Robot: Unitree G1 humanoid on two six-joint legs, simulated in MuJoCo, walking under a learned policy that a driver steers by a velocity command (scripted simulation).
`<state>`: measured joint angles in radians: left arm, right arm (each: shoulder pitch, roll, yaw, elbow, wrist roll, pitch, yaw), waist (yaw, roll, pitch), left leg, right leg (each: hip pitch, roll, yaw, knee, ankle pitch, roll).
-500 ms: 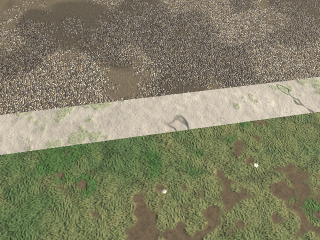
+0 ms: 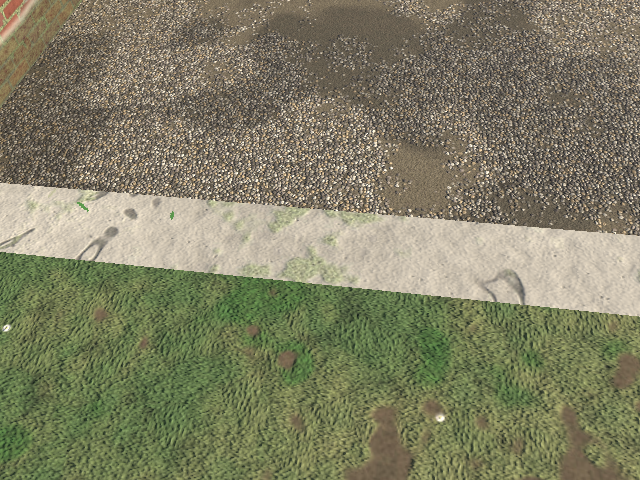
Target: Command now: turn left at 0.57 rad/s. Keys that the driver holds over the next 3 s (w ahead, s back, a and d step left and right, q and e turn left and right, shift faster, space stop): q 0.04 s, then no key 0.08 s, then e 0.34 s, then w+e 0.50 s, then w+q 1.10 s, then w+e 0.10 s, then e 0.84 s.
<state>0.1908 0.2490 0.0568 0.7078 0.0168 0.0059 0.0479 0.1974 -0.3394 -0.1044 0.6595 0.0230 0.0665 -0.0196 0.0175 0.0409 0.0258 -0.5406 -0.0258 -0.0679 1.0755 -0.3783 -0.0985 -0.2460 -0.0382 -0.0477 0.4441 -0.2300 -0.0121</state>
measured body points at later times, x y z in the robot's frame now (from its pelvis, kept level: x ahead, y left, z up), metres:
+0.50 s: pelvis +0.00 +0.04 +0.00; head +0.02 +0.05 +0.45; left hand +0.08 +0.34 -0.12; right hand +0.17 -0.21 -0.10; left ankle -0.01 +0.15 -0.74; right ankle -0.03 -0.09 -0.69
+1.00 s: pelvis +0.13 -0.03 +0.00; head +0.15 -0.07 +0.45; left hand +0.21 +0.24 -0.10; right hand +0.27 -0.33 -0.09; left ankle +0.36 +0.08 -0.69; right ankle -0.03 -0.08 -0.74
